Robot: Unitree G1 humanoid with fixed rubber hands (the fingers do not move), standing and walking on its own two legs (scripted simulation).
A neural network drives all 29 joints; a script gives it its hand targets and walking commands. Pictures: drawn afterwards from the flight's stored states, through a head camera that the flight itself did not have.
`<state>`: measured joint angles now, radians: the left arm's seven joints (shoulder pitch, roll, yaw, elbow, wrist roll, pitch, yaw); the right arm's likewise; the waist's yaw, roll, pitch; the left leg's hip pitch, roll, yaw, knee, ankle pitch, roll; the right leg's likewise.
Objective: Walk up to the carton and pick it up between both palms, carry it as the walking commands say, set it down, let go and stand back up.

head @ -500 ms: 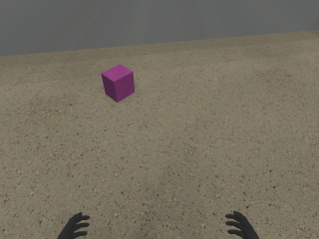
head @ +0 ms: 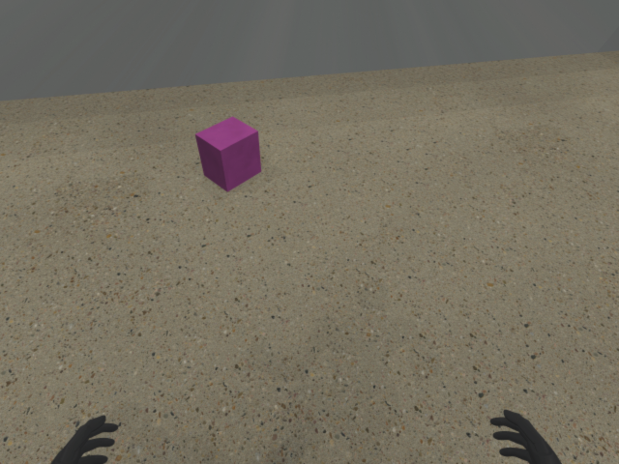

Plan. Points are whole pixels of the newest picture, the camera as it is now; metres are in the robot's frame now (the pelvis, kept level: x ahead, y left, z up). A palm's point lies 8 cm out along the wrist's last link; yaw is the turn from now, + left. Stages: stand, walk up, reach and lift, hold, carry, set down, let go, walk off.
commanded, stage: stand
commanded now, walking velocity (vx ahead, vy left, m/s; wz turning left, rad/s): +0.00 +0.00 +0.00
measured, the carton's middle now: (230, 154) +1.59 +0.35 -0.63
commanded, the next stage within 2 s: none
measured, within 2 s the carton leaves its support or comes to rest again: neither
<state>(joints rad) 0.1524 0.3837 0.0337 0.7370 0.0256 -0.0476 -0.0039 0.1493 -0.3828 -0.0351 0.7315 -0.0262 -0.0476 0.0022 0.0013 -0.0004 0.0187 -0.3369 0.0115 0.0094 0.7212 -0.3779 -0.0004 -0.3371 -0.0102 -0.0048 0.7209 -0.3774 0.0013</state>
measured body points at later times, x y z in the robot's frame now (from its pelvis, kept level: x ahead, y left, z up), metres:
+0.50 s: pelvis +0.00 +0.00 +0.02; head +0.00 +0.00 +0.47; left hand +0.14 +0.31 -0.08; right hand +0.14 -0.31 -0.08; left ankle +0.00 +0.12 -0.72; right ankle +0.00 -0.12 -0.72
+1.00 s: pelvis +0.00 +0.00 +0.03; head +0.00 +0.00 +0.48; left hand +0.11 +0.31 -0.08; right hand +0.11 -0.31 -0.08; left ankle +0.00 +0.12 -0.72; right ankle +0.00 -0.12 -0.72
